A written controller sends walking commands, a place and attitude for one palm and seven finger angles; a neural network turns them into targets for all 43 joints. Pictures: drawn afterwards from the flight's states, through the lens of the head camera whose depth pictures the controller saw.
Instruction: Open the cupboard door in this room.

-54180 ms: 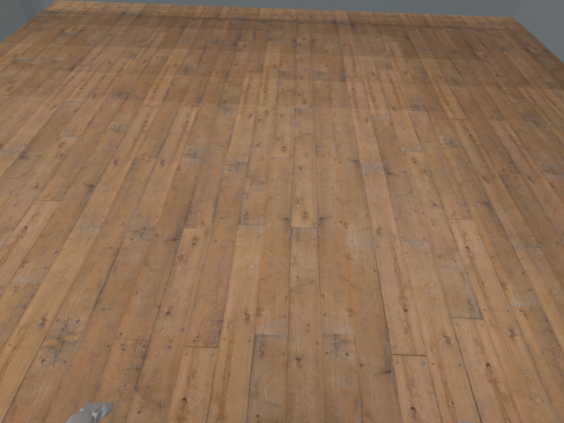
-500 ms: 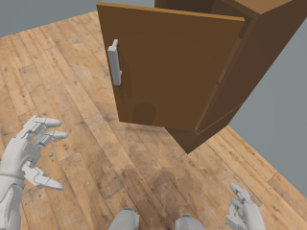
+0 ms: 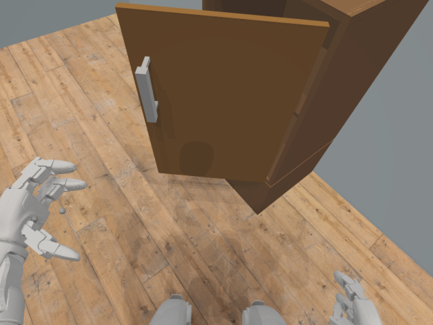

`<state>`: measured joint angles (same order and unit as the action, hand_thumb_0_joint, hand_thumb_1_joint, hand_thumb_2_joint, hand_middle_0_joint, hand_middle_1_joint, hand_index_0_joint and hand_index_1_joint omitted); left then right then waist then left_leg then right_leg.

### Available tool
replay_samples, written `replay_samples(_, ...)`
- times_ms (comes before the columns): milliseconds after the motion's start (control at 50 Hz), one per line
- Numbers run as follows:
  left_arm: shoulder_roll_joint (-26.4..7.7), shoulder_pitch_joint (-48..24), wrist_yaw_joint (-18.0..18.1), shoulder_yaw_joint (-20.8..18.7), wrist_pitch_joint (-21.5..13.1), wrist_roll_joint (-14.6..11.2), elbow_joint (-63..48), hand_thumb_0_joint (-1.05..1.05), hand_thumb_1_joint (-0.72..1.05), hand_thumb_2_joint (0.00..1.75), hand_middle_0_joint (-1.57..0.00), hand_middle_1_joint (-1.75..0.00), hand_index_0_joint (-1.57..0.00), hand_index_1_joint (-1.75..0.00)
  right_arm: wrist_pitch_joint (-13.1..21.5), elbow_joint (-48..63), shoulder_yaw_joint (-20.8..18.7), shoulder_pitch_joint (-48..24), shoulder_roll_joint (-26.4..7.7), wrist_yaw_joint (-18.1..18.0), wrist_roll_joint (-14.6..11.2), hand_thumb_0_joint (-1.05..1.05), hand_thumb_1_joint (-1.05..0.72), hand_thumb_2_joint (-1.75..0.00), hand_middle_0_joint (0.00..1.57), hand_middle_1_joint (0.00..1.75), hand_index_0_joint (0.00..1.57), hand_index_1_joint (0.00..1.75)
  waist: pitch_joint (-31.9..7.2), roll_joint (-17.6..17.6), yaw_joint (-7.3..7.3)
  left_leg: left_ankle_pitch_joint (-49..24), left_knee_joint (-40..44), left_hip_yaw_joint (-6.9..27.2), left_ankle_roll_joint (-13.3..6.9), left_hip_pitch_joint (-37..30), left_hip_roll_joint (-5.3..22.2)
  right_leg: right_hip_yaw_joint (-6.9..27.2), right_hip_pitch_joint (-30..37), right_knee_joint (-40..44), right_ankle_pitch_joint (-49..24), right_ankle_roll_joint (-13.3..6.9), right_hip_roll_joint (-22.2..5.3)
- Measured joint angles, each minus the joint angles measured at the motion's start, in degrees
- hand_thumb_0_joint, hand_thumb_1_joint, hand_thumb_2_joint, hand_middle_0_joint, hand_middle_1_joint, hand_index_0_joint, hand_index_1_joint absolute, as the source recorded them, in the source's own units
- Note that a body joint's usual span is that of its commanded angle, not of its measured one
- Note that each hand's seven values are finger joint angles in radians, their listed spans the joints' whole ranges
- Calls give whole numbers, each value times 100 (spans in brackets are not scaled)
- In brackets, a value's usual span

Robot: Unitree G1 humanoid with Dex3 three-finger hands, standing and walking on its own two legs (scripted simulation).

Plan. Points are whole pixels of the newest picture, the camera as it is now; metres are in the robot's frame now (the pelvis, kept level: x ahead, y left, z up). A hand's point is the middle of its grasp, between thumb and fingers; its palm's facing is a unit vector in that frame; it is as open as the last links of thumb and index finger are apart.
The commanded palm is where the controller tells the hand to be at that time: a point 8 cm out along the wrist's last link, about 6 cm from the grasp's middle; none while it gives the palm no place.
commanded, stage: raise the hand with hooked fingers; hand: left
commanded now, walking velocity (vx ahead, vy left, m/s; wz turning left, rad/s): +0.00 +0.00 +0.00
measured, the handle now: (149, 91) +0.59 +0.19 +0.04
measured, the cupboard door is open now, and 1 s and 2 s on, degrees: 47 47 47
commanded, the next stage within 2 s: move the hooked fingers beside the handle in 0.16 s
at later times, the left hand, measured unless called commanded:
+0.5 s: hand (70, 195) +0.31 +0.27 +0.05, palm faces -0.04 -1.00 -0.01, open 14.0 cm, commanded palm +0.30 +0.32 +0.06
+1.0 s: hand (93, 154) +0.40 +0.25 +0.05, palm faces -0.04 -1.00 +0.00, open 14.0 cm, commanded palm +0.38 +0.31 +0.05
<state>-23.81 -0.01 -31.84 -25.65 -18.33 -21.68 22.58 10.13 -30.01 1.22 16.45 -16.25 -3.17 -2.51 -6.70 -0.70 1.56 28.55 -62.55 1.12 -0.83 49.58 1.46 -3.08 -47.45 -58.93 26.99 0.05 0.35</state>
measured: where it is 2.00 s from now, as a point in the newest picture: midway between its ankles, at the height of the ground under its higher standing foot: outside the picture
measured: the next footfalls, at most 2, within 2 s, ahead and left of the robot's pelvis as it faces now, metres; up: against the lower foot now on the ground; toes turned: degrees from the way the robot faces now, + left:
none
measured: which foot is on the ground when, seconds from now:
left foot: down 0.00-1.00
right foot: down 0.00-1.00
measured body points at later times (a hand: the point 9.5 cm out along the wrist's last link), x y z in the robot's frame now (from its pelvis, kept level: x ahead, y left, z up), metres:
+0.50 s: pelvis -0.01 +0.00 +0.00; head +0.08 +0.02 +0.44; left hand +0.31 +0.32 +0.05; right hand +0.15 -0.25 -0.09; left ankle +0.02 +0.11 -0.66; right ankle +0.02 -0.13 -0.66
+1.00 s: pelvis +0.00 +0.00 -0.01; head +0.10 +0.02 +0.43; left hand +0.40 +0.31 +0.05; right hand +0.08 -0.27 -0.11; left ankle +0.02 +0.11 -0.66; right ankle +0.02 -0.13 -0.66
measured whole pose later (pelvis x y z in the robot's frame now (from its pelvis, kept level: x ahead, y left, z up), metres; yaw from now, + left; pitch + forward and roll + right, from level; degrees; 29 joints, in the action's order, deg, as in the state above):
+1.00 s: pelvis +0.00 +0.00 -0.01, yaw -1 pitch +19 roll -3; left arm -28.0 -27.9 -29.0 -25.9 -20.4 -14.2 47.6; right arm 4.0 -34.2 1.8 18.1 -16.1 -3.1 -2.1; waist -6.7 -0.4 4.5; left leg 28.5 -64.2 0.4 -1.1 54.6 1.7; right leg -2.3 -52.8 -60.5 26.6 0.3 0.6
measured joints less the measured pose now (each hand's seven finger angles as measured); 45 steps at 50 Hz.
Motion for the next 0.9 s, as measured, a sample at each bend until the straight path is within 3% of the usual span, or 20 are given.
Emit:
replay_samples(300,-25,-79,-76,30,11,-17,111,-1,-50,30,-30,-120,-30,-120,-14,29,100,-113,69,-34,-9,1,-91,-90,20,30,20,30,-19,-43,-70,-17,-13,32,1,0,-18,-29,18,-6,-7,-1,-14)
replay_samples(400,-1,-496,-23,130,-20,80,373,-1,-51,30,-30,-120,-30,-120,16,-57,106,-134,29,-99,-7,1,-91,-90,20,30,20,30,-5,-40,-101,-6,-105,75,1,98,-42,-72,-53,-86,19,0,-37)
replay_samples(700,-258,-1683,159,56,56,398,1379,-1,-50,30,-30,-120,-30,-120,-277,-162,100,25,33,-49,3,1,-91,-90,20,30,20,30,-16,7,131,-35,-63,-32,-15,238,2,38,-254,-68,-46,16,3)
replay_samples(900,-333,-2383,220,65,-162,589,2067,-1,-50,30,-30,-120,-30,-120,-504,-370,38,181,1,-12,23,1,-91,-90,20,30,20,30,1,10,204,-14,-127,-53,-28,409,8,60,-429,-124,-37,28,9)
